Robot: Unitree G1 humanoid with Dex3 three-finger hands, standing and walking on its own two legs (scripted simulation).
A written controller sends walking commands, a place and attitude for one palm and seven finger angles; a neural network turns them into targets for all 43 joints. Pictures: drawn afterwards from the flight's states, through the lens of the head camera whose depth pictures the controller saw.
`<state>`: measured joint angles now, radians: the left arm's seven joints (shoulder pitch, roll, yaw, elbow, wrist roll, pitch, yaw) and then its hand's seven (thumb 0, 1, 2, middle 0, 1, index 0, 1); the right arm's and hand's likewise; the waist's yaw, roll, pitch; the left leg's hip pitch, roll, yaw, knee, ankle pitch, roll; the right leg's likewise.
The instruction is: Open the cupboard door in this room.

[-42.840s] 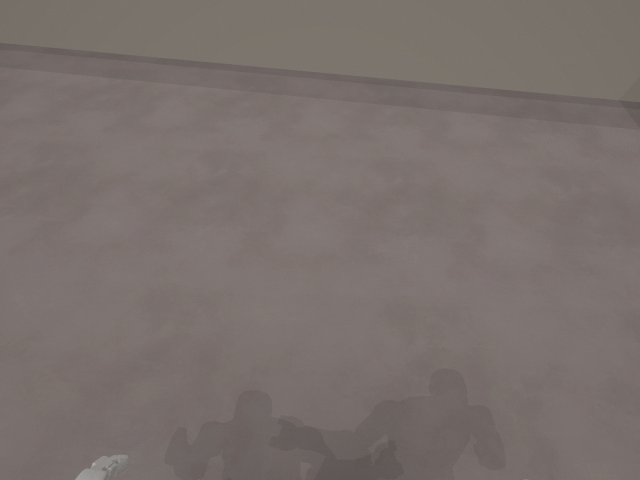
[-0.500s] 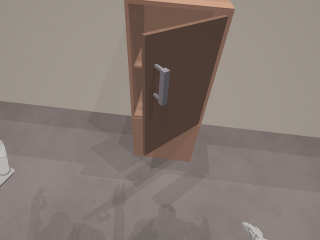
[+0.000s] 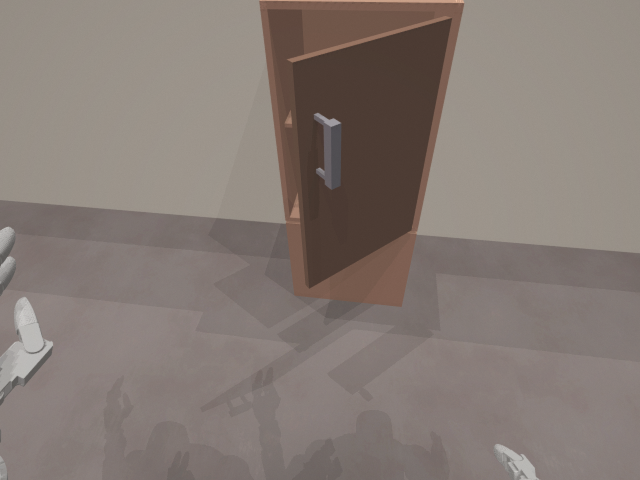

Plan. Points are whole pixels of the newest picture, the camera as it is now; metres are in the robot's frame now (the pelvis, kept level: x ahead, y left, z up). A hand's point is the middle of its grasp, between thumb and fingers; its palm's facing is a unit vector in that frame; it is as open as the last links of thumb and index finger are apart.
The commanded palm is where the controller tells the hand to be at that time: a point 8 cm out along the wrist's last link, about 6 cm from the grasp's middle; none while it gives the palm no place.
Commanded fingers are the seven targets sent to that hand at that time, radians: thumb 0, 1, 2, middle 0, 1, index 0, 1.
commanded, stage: stop stepping back and stand still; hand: left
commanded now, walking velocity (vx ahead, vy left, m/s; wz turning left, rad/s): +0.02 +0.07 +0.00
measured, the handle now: (326, 151) +0.68 +0.04 +0.08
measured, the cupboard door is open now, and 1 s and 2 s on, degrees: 44 44 44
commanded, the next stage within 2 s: let the arm hang, fingers relaxed in 0.02 s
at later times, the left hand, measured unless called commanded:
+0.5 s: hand out of the picture +0.01 +0.23 -0.19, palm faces +0.11 -0.98 -0.18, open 6.9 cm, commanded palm none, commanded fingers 0.00 0.90 0.90 -0.20 -0.30 -0.20 -0.30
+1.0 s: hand out of the picture -0.01 +0.26 -0.18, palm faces +0.07 -0.97 -0.24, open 7.4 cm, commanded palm none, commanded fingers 0.00 0.90 0.90 -0.20 -0.30 -0.20 -0.30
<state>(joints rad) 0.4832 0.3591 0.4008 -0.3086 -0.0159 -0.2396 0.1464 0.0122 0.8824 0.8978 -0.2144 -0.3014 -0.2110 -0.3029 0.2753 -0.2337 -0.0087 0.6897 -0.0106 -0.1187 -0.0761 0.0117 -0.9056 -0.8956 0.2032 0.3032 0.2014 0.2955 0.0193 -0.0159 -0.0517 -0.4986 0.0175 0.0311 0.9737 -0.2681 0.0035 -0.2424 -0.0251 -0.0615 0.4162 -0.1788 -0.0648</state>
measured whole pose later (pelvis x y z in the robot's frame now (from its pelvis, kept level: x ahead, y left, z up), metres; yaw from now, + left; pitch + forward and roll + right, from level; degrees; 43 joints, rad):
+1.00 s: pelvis -0.01 +0.07 -0.01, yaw +3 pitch -2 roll +0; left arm 0.24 0.19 0.01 1.14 0.02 -0.01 0.02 0.01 0.90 0.90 -0.20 -0.30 -0.20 -0.30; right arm 0.26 -0.18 0.00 1.12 -0.02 0.00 -0.02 0.00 -0.91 -0.90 0.20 0.30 0.20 0.29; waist 0.00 0.02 0.03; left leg -0.18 -0.04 0.02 0.41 -0.21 0.03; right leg -0.22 -0.05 -0.03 0.42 -0.17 0.02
